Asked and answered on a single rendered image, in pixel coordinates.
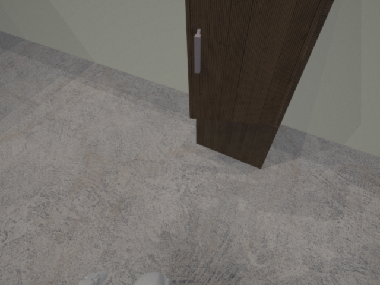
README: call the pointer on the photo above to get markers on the left robot hand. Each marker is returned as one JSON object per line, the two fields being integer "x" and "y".
{"x": 94, "y": 278}

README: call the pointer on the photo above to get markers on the left robot thigh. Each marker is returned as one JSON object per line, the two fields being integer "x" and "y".
{"x": 152, "y": 278}

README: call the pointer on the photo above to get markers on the handle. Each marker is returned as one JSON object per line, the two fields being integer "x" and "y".
{"x": 197, "y": 51}

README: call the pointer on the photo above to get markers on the cupboard door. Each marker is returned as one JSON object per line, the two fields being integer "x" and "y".
{"x": 250, "y": 53}

